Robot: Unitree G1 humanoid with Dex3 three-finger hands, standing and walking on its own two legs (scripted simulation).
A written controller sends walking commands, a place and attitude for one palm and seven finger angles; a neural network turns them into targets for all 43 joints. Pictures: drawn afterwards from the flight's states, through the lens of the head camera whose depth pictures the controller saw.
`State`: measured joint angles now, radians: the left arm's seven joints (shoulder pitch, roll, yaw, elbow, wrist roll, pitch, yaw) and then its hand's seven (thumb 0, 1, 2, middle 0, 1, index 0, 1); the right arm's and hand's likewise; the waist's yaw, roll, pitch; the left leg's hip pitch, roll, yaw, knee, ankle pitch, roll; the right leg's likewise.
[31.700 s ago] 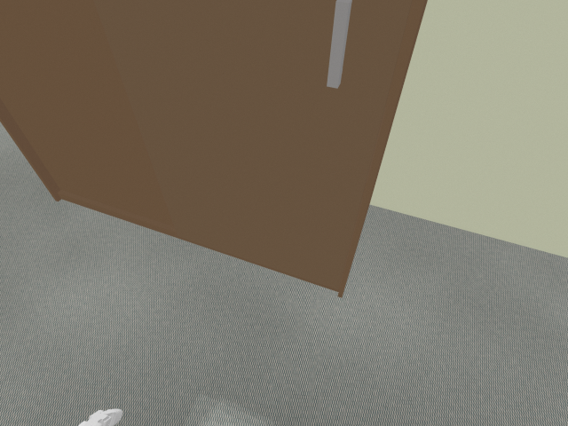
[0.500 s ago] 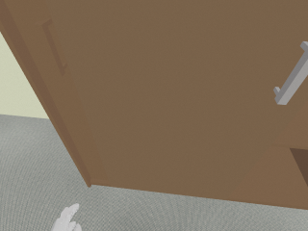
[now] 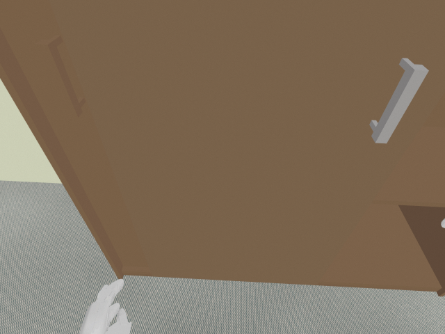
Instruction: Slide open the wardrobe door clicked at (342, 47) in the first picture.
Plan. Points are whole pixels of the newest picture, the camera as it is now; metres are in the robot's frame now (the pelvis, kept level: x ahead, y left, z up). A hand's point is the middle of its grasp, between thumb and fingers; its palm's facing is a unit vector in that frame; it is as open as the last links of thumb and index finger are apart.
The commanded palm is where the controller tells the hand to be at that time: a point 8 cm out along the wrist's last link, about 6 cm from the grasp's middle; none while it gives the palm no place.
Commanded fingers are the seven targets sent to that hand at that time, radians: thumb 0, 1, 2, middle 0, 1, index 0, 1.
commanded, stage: draw the hand back to the body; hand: right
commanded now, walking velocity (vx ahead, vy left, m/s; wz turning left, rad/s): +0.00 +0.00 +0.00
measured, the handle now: (392, 101) +0.48 -0.32 +0.21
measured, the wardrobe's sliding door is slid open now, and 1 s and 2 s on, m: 0.56 0.56 0.56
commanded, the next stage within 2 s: step back with the hand held close in 1.48 s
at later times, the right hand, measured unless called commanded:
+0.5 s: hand out of the picture +0.24 -0.33 +0.17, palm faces +0.33 +0.92 -0.23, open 14.2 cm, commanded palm +0.19 -0.36 +0.19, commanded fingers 0.00 0.15 -0.39 0.24 0.92 0.24 0.92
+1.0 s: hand (425, 229) +0.22 -0.26 +0.17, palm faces +0.40 +0.85 -0.34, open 9.7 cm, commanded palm +0.17 -0.30 +0.19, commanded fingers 0.00 -0.75 -0.83 0.20 0.38 0.20 0.38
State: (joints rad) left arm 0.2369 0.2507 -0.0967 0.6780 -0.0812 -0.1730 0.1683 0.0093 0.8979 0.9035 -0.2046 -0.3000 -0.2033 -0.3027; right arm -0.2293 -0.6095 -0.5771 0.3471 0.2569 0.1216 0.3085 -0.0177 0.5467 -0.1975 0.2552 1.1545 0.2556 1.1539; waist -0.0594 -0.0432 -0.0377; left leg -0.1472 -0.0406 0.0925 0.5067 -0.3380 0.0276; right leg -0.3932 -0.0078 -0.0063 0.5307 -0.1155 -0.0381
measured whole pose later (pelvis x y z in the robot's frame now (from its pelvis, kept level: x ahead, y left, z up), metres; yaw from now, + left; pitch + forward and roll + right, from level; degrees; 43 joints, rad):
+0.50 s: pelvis +0.00 -0.02 +0.00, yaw +1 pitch -4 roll +2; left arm 0.20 0.25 -0.10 0.61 -0.05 -0.25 0.10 0.01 0.90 0.90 -0.20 -0.30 -0.20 -0.30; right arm 0.11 -0.48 -0.49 -0.08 0.23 0.12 0.19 -0.02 0.44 -0.25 0.26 1.09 0.25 1.09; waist -0.07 -0.05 -0.02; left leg -0.09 -0.02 0.05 0.46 -0.31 0.00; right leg -0.33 0.02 -0.03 0.50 -0.14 -0.05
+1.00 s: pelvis +0.01 -0.01 +0.01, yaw +4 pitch -7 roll +1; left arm 0.21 0.24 -0.03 0.68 -0.01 -0.15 0.08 0.01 0.90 0.90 -0.20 -0.30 -0.20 -0.30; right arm 0.41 -0.36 -0.35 -0.33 0.09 -0.10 -0.10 0.00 -0.41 -0.66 0.23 0.59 0.23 0.59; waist -0.05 -0.05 0.03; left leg 0.04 -0.03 0.00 0.36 -0.27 0.01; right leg -0.17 0.02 -0.04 0.37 -0.07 -0.05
